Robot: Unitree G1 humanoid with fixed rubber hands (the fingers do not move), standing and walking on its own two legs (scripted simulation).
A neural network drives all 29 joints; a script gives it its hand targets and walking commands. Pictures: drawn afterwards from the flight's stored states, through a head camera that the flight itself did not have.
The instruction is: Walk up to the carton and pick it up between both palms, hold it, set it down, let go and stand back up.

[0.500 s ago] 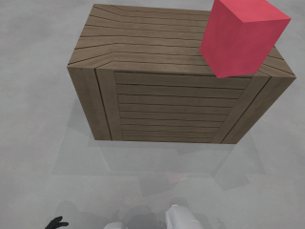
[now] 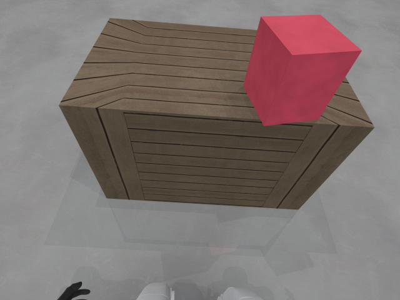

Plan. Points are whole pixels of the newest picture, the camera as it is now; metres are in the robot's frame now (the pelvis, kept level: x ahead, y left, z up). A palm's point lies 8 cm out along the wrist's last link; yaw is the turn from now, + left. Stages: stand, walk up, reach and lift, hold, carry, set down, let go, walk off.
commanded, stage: walk up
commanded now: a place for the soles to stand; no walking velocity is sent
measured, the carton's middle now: (291, 71) +0.74 -0.28 +0.04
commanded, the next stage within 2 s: none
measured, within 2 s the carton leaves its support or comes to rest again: neither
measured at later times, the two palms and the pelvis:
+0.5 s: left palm (120, 286) +0.16 +0.18 -0.13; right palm out of the picture +0.08 -0.42 -0.12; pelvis +0.06 -0.11 -0.02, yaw -3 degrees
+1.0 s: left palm (155, 270) +0.19 +0.11 -0.13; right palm out of the picture +0.10 -0.50 -0.09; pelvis +0.11 -0.18 -0.01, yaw -1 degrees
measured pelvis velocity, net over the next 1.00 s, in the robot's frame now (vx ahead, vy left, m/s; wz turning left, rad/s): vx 0.11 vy -0.18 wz -0.02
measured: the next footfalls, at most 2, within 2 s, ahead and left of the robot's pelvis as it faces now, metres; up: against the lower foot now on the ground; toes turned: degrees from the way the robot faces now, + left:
left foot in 0.04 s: +0.07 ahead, +0.10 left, +0.00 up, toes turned +2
right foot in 0.40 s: +0.20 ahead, -0.23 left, +0.00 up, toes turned -4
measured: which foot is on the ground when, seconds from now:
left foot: up 0.00-0.02, down 0.04-0.44, up 0.46-0.74, down 0.76-1.00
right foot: down 0.00-0.04, up 0.06-0.38, down 0.40-0.76, up 0.78-1.00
